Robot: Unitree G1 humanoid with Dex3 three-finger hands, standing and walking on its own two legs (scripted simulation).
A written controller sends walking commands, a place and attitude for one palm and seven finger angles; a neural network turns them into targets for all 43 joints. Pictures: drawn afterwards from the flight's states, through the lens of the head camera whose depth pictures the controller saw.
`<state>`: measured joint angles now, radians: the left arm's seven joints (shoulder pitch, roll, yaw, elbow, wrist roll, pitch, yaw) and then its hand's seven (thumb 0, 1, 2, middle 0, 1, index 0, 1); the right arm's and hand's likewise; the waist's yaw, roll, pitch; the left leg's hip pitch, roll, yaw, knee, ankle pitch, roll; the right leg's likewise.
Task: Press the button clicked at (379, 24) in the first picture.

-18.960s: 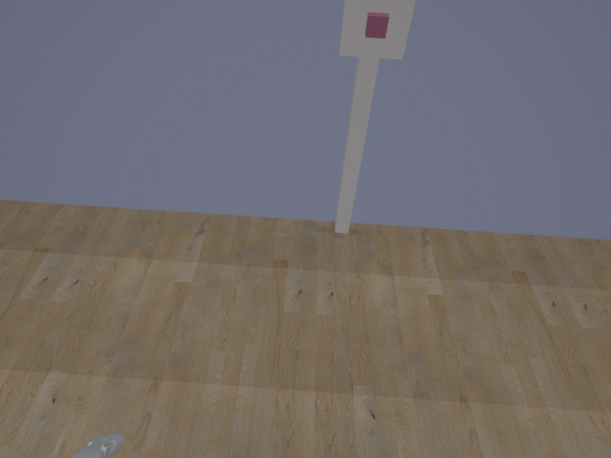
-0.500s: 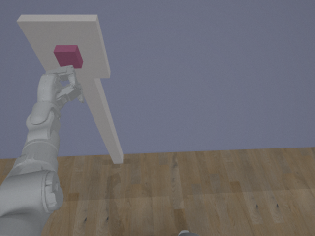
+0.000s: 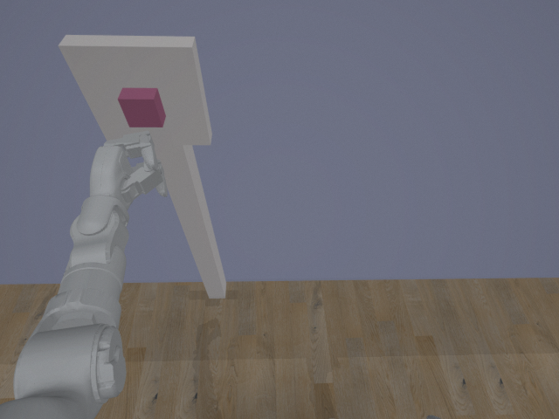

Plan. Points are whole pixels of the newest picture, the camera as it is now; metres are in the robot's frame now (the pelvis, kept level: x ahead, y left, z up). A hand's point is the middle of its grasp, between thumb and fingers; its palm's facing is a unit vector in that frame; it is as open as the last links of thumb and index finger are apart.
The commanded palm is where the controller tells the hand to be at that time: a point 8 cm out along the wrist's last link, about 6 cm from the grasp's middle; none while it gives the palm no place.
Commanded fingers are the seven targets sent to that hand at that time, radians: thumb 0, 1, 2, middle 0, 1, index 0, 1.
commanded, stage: aim a knuckle at the button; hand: left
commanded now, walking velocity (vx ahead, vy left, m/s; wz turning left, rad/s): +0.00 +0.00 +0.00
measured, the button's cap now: (143, 106) +0.55 +0.21 +0.14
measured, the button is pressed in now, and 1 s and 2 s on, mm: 0 0 7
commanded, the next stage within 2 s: press the button with the knuckle in 0.54 s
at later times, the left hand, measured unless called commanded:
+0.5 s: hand (164, 167) +0.45 +0.16 +0.11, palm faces +0.00 -1.00 -0.01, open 3.1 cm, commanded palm +0.41 +0.22 +0.11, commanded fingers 0.00 0.90 0.90 -1.30 -1.50 -1.30 -1.50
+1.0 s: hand (160, 151) +0.47 +0.17 +0.12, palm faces +0.00 -1.00 -0.01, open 3.1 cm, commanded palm +0.45 +0.23 +0.11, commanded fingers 0.00 0.90 0.90 -1.30 -1.50 -1.30 -1.50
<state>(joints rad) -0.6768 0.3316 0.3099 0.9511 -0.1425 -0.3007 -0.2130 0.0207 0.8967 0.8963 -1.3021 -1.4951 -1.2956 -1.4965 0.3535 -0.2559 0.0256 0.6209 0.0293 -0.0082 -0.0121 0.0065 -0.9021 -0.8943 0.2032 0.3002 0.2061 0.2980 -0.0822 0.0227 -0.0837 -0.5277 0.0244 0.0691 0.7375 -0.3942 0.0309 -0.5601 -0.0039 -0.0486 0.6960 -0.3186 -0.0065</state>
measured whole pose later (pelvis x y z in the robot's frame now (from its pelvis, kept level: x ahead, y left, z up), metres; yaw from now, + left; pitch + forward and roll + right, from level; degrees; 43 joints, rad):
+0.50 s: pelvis +0.00 -0.01 +0.00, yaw +0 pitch +11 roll -1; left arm -0.68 0.35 0.32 0.94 -0.14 -0.32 -0.22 0.02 0.90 0.90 -1.30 -1.50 -1.29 -1.50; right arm 0.39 -0.27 0.02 0.64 0.03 0.00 -0.02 0.01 -0.90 -0.89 0.20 0.30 0.21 0.30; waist -0.09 0.03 -0.08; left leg -0.53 0.03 0.07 0.73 -0.39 0.02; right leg -0.57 0.01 -0.05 0.70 -0.32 -0.02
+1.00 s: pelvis -0.01 -0.01 +0.00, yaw +1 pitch +12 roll -1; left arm -0.88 0.43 0.33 1.13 -0.12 -0.33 -0.24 0.02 0.90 0.90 -1.30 -1.50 -1.30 -1.50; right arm 0.34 -0.28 0.04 0.65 0.02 -0.04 -0.03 0.01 -0.90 -0.89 0.20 0.30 0.21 0.30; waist -0.12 0.01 -0.06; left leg -0.60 0.03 0.05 0.77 -0.38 0.02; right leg -0.63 0.00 -0.07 0.72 -0.31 -0.02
